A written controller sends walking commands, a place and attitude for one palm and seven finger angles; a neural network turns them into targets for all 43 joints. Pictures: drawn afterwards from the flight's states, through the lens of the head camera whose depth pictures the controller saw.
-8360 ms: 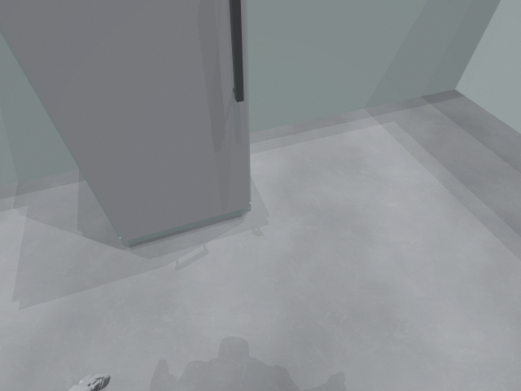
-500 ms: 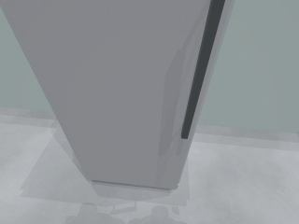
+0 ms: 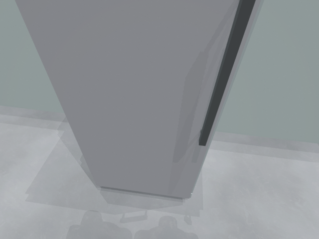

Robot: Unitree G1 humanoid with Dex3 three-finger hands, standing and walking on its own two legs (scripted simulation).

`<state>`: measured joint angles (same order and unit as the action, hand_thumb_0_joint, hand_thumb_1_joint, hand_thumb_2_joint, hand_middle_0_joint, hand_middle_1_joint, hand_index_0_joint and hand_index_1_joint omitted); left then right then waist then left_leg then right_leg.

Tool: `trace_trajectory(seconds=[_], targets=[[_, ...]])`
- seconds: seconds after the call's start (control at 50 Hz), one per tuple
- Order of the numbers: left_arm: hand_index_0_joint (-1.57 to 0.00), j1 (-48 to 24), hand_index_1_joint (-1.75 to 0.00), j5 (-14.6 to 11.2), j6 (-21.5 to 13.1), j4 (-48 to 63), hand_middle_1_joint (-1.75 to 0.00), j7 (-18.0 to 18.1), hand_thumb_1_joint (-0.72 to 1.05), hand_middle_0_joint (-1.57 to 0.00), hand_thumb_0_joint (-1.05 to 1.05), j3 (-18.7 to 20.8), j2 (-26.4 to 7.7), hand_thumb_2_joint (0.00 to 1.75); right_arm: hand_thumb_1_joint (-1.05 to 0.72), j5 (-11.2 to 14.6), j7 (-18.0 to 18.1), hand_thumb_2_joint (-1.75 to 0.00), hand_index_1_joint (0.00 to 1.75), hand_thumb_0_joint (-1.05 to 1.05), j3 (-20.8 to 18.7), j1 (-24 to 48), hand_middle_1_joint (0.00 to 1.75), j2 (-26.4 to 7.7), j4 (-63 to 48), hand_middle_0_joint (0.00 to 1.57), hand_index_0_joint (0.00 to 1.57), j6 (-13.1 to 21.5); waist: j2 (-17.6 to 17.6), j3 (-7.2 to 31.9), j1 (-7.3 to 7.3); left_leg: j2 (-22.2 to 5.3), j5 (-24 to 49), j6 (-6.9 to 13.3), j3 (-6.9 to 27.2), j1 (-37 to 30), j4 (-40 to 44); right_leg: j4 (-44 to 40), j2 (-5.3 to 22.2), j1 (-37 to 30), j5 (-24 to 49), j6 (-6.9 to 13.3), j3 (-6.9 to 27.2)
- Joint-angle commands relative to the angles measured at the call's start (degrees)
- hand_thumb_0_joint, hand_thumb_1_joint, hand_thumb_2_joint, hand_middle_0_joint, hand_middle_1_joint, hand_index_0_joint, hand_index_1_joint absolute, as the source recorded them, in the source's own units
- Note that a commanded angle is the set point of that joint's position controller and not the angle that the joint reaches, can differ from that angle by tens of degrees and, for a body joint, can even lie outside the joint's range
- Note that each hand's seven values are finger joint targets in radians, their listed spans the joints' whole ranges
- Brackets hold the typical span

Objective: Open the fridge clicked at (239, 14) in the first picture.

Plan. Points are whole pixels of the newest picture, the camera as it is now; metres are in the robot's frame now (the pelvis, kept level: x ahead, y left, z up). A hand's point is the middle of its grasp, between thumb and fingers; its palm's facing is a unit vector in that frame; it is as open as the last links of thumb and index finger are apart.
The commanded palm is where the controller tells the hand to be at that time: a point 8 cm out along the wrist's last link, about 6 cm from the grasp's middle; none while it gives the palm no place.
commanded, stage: come to a stop and stand still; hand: right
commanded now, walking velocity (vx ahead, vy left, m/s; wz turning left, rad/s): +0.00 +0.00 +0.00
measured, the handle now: (217, 86) +0.48 -0.12 +0.16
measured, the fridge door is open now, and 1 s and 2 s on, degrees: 0 0 0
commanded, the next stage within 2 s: look again from close up in 0.42 s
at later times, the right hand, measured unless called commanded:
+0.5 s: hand out of the picture +0.01 -0.15 -0.17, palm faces +0.01 +0.98 -0.22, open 7.3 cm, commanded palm none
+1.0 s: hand out of the picture +0.05 -0.18 -0.16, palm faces -0.01 +0.97 -0.26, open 7.3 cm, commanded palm none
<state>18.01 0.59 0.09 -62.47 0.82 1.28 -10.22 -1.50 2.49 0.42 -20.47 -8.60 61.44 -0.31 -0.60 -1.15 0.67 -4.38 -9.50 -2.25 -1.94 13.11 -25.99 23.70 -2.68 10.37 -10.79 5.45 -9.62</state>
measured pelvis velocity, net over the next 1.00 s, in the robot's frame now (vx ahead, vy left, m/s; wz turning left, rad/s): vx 0.02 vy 0.03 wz -0.01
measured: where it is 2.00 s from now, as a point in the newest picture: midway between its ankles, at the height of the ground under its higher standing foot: outside the picture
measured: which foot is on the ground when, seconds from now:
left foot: down 0.00-1.00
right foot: down 0.00-1.00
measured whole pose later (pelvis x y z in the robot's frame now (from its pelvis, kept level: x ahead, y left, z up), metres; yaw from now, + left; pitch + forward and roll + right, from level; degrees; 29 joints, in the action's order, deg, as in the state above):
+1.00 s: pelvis +0.02 +0.03 +0.01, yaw -1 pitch -2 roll +0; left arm 12.0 0.6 -0.4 -64.1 0.3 0.4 -13.1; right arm -1.2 1.8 0.2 -12.8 -12.8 61.8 0.8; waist -0.3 -3.0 0.7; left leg -2.1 -9.3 -0.3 -3.9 10.7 -21.9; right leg 21.2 -0.6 9.1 -10.5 3.0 -7.7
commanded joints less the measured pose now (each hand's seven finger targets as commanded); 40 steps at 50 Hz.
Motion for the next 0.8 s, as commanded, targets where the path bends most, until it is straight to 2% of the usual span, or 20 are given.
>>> trace_trajectory(seconds=[0.0, 0.02, 0.1, 0.22, 0.28, 0.34, 0.4, 0.5, 0.64, 0.78], targets=[[-0.2, 1.4, -0.3, -0.1, -1.2, 2.1, -0.3, 0.1, 0.9, -0.2, 0.0, 1.4, -6.2, 0.9, -0.9, 0.1, 0.3, -0.9, 0.3, 0.0, -1.1, -2.6, 0.3, -6.6, -2.2, 0.2, 0.2, 1.3, 1.6, -5.5, -0.14, -2.4, -5.7, 3.2, 4.3, 3.6, 4.8, -9.6, 10.0, 4.8, -13.0, -3.3, 12.6], [-0.2, 1.5, -0.3, -0.2, -1.1, 2.2, -0.3, 0.0, 0.9, -0.2, 0.0, 1.4, -6.0, 0.9, -0.9, 0.1, 0.4, -0.9, 0.3, 0.0, -1.0, -2.8, 0.3, -6.7, -2.2, 0.2, 0.2, 1.5, 2.6, -4.9, -0.14, -2.7, -5.8, 3.2, 4.6, 3.6, 5.4, -8.6, 9.8, 4.2, -11.8, -3.2, 12.1], [-0.2, 1.7, -0.3, -0.1, -1.0, 1.8, -0.3, 0.0, 0.9, -0.2, 0.0, 1.3, -5.5, 0.9, -0.9, 0.1, 0.3, -0.9, 0.3, 0.0, -1.1, -2.2, 0.3, -6.8, -2.4, 0.2, 0.2, 1.6, 1.6, -5.3, 0.18, -2.8, -9.9, 3.5, 5.7, 5.5, 6.6, -7.9, 9.4, 4.4, -12.8, -3.4, 11.9], [-0.2, 1.8, -0.3, -0.1, -1.0, 1.5, -0.3, 0.0, 0.9, -0.2, 0.0, 1.2, -5.3, 0.9, -0.9, 0.1, 0.3, -0.9, 0.3, 0.0, -1.4, -1.6, 0.3, -7.3, -2.7, 0.2, 0.2, 1.9, 2.7, -4.7, 0.14, -3.1, -10.1, 3.7, 6.2, 5.2, 7.8, -6.4, 9.3, 3.9, -10.7, -3.5, 11.1], [-0.2, 1.7, -0.3, 0.0, -1.2, 1.2, -0.3, 0.0, 0.9, -0.2, 0.0, 1.1, -5.5, 0.9, -0.9, 0.2, 0.2, -0.9, 0.3, 0.0, -1.5, -0.8, 0.3, -7.5, -2.8, 0.2, 0.2, 1.9, 1.1, -4.8, 0.23, -3.0, -10.3, 3.9, 6.2, 5.2, 7.7, -7.1, 9.4, 4.2, -10.8, -3.6, 11.4], [-0.2, 1.6, -0.3, -0.1, -1.3, 1.1, -0.3, 0.0, 0.9, -0.2, 0.0, 1.1, -5.5, 0.9, -0.9, 0.2, 0.2, -0.9, 0.3, 0.0, -1.6, -0.5, 0.3, -7.9, -2.8, 0.2, 0.2, 2.1, 1.9, -3.9, 0.04, -3.3, -8.7, 4.0, 6.2, 3.7, 7.9, -6.5, 9.3, 3.9, -8.8, -3.6, 11.0], [-0.2, 1.4, -0.3, 0.0, -1.2, 0.7, -0.3, 0.0, 0.9, -0.2, 0.0, 1.1, -5.8, 0.9, -0.9, 0.3, 0.1, -0.9, 0.3, 0.0, -1.7, 0.3, 0.3, -8.4, -2.7, 0.2, 0.2, 2.1, 1.3, -5.0, 0.13, -3.2, -10.3, 4.0, 6.3, 4.6, 8.4, -6.9, 9.3, 3.9, -9.6, -3.7, 11.2], [-0.2, 0.9, -0.3, 0.0, -1.3, 0.6, -0.3, -0.1, 0.9, -0.2, 0.0, 1.1, -6.8, 0.9, -0.9, 0.3, -0.1, -0.9, 0.3, 0.0, -1.9, 1.2, 0.3, -9.1, -2.7, 0.2, 0.2, 2.0, 0.2, -4.2, -0.1, -3.0, -9.1, 4.0, 5.6, 2.7, 8.2, -8.0, 9.7, 4.5, -10.5, -3.7, 11.9], [-0.2, 0.0, -0.3, -0.1, -1.3, 0.4, -0.3, -0.2, 0.9, -0.2, 0.0, 1.1, -8.1, 0.9, -0.9, 0.3, -0.2, -0.9, 0.3, 0.0, -1.8, 3.1, 0.3, -10.5, -2.8, 0.2, 0.2, 2.2, 2.0, -3.2, 0.06, -3.5, -7.2, 4.1, 5.8, 1.8, 8.7, -7.1, 9.8, 2.4, -6.6, -3.8, 11.3], [-0.2, -2.3, -0.3, -0.1, -1.6, 0.4, -0.3, -0.2, 0.9, -0.2, 0.0, 0.9, -9.6, 0.9, -0.9, 0.4, -0.3, -0.9, 0.3, 0.0, -1.7, 4.5, 0.3, -11.6, -2.4, 0.2, 0.2, 2.2, 0.0, -2.3, -0.23, -3.4, -3.2, 3.8, 5.0, -0.4, 8.0, -8.4, 10.3, 1.5, -5.0, -3.9, 11.8]])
